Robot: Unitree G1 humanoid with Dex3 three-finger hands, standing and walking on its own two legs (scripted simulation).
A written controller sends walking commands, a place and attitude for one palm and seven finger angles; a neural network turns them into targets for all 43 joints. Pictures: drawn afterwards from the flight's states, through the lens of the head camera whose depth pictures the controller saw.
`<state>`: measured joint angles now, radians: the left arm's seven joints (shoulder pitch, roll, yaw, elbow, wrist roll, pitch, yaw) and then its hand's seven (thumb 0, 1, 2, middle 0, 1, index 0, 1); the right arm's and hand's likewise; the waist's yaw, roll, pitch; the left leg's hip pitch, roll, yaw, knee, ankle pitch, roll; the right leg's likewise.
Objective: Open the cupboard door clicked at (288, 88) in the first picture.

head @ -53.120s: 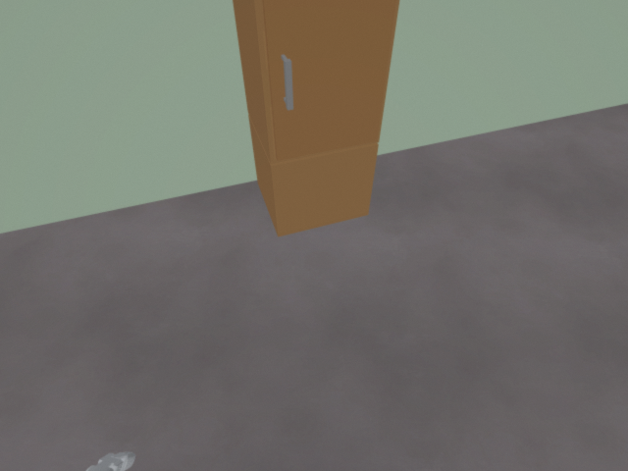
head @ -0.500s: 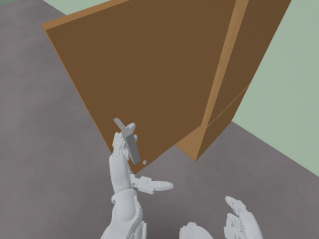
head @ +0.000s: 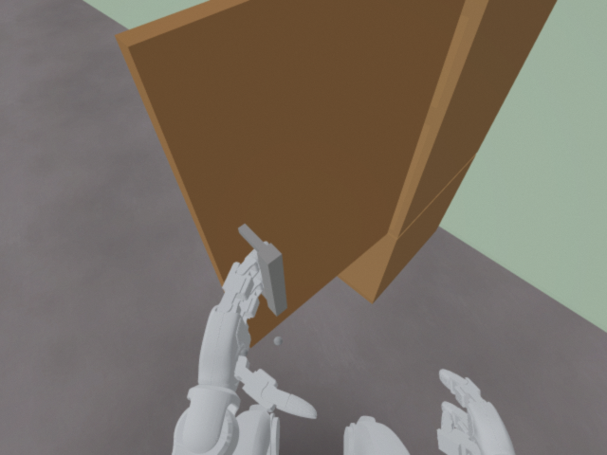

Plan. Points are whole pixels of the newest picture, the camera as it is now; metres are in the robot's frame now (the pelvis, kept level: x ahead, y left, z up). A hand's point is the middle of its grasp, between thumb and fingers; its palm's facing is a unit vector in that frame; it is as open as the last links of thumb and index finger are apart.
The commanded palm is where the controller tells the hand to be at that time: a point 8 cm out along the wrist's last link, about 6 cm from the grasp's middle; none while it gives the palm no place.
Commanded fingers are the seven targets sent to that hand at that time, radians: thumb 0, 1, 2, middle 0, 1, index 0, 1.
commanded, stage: slide the hand sideways off the handle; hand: left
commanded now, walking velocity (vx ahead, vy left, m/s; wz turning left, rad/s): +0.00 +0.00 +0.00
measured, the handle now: (264, 273) +0.33 +0.07 +0.05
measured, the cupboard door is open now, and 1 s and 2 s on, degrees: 84 84 84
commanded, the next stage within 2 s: draw the hand back to the body in 0.72 s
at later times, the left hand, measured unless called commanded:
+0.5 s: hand (236, 372) +0.22 +0.09 +0.04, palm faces -0.08 -1.00 +0.00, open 16.2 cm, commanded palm +0.19 +0.16 +0.04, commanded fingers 0.00 -0.50 0.30 -0.15 -0.30 -0.15 -0.30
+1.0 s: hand (192, 382) +0.20 +0.13 +0.08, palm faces -0.05 -1.00 -0.06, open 16.3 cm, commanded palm +0.16 +0.19 +0.08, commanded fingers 0.00 -0.50 0.30 -0.15 -0.30 -0.15 -0.30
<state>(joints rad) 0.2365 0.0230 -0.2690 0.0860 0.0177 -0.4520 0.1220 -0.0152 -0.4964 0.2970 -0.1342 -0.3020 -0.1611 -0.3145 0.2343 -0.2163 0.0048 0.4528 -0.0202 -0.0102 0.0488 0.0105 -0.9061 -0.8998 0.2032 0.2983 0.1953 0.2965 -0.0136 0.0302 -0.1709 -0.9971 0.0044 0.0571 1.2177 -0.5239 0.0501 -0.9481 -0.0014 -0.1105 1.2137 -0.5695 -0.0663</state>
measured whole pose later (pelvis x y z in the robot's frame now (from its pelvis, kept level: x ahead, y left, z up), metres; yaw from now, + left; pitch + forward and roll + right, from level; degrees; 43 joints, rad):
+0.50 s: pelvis +0.01 +0.00 -0.01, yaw +0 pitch +19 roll -2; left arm 0.48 0.12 -0.19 -0.12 -0.05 -0.45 -0.01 -0.02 -0.50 0.30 -0.15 -0.30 -0.18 -0.32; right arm 0.21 -0.20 0.02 0.41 -0.01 -0.02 0.01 0.01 -0.91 -0.90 0.20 0.30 0.20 0.30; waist 0.01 0.04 -0.17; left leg -1.02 0.01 0.04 1.26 -0.56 0.05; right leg -0.96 0.01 -0.13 1.24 -0.60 -0.07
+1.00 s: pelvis +0.00 -0.01 +0.00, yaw +0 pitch +17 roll -2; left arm 0.58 0.19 -0.04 -0.28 -0.17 -0.39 -0.13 -0.02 -0.50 0.30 -0.15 -0.30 -0.16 -0.30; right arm 0.22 -0.20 -0.01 0.42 0.02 -0.02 -0.03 0.01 -0.91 -0.90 0.20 0.30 0.20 0.30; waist 0.02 0.06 -0.18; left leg -1.00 0.02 0.02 1.26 -0.56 0.03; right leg -0.93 0.02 -0.14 1.23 -0.59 -0.08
